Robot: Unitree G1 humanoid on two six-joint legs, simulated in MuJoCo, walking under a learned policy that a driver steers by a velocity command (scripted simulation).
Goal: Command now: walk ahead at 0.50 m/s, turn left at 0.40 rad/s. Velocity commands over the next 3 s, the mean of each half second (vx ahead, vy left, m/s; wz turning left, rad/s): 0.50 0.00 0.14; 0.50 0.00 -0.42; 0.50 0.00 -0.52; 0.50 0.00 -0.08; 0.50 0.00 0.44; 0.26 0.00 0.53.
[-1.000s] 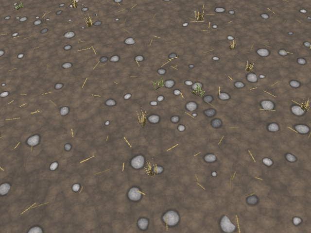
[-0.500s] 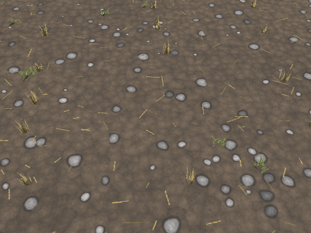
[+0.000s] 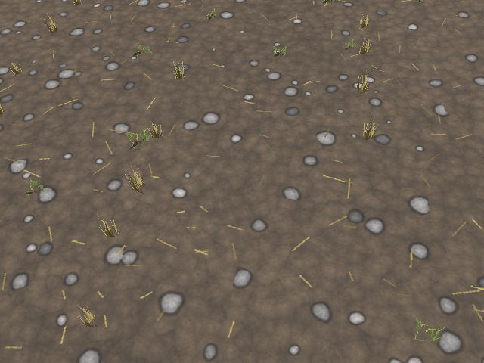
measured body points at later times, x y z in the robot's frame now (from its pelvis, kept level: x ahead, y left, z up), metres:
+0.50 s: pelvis +0.25 +0.05 +0.00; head +0.26 +0.07 +0.45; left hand +0.28 +0.31 -0.15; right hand +0.34 -0.20 -0.12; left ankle +0.25 +0.12 -0.74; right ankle +0.24 -0.10 -0.66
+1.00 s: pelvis +0.51 +0.00 -0.01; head +0.54 +0.00 +0.44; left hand +0.66 +0.25 -0.14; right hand +0.52 -0.26 -0.14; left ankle +0.44 +0.15 -0.64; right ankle +0.54 -0.04 -0.74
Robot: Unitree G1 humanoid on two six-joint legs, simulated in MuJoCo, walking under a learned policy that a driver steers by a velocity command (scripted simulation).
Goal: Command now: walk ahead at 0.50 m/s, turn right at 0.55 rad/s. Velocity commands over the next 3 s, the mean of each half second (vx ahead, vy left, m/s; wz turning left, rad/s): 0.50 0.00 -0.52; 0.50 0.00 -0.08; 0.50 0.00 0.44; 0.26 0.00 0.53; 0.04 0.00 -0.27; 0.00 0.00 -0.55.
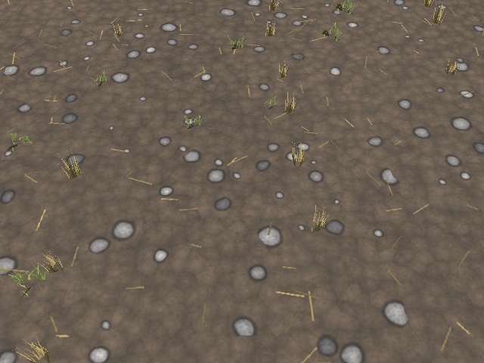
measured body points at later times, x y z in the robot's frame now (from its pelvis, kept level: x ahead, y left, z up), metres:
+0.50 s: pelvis +0.28 +0.04 +0.00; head +0.31 +0.05 +0.45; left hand +0.39 +0.31 -0.13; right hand +0.37 -0.25 -0.09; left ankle +0.36 +0.12 -0.73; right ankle +0.13 -0.04 -0.65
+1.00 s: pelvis +0.51 -0.07 +0.01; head +0.53 -0.09 +0.45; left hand +0.73 +0.12 -0.10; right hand +0.43 -0.32 -0.14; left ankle +0.44 +0.09 -0.65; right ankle +0.53 -0.15 -0.73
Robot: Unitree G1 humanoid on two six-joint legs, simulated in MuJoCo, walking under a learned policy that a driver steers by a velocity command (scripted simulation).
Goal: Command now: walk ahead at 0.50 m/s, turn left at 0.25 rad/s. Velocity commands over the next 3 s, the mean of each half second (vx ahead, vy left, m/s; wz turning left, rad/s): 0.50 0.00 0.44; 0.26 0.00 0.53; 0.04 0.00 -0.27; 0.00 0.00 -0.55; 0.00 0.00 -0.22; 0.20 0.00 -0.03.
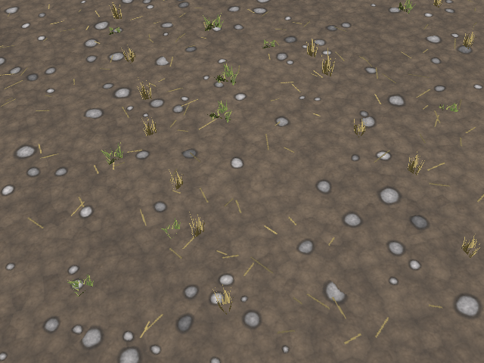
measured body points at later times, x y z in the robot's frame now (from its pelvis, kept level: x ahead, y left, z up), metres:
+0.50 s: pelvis +0.25 +0.05 -0.02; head +0.29 +0.06 +0.43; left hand +0.19 +0.30 -0.16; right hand +0.48 -0.15 -0.13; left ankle +0.31 +0.11 -0.74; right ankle +0.10 -0.09 -0.64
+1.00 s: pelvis +0.46 +0.09 -0.01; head +0.50 +0.10 +0.44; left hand +0.47 +0.39 -0.11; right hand +0.66 -0.13 -0.14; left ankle +0.32 +0.11 -0.69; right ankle +0.59 +0.06 -0.74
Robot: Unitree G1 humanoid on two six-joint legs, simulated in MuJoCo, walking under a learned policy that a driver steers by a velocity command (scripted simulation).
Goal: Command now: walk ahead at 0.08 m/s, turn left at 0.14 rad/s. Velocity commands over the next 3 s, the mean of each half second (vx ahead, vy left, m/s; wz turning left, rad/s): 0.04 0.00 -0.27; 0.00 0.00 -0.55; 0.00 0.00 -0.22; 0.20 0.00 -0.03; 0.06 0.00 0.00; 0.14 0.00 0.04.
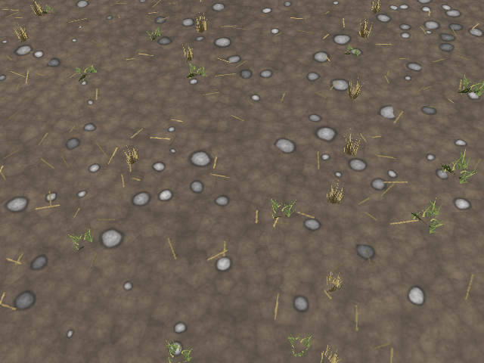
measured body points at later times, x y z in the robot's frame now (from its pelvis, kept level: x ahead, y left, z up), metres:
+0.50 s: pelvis +0.01 +0.01 +0.02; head +0.03 +0.03 +0.47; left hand +0.16 +0.27 -0.11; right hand +0.03 -0.28 -0.09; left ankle +0.01 +0.11 -0.73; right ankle -0.02 -0.10 -0.65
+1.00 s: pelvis -0.01 -0.03 +0.02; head +0.01 -0.07 +0.47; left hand +0.22 +0.17 -0.08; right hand -0.06 -0.33 -0.11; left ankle +0.07 +0.10 -0.66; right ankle -0.05 -0.09 -0.73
